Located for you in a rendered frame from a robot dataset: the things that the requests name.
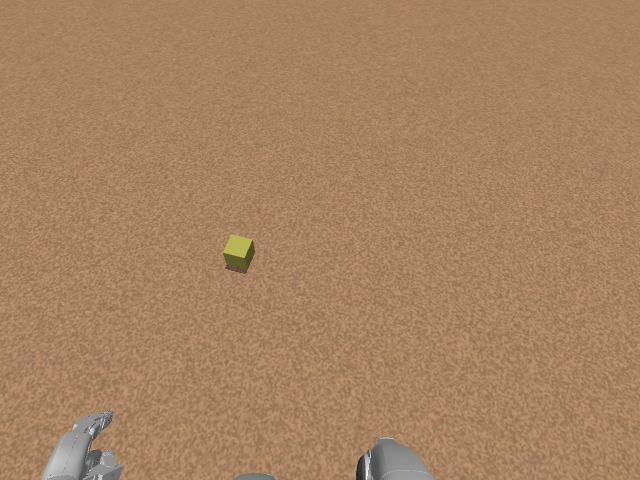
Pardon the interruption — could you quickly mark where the cube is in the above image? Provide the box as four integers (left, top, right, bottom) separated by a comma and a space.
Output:
223, 234, 255, 269

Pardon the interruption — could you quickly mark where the left robot hand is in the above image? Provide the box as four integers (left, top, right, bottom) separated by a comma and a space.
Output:
41, 411, 123, 480

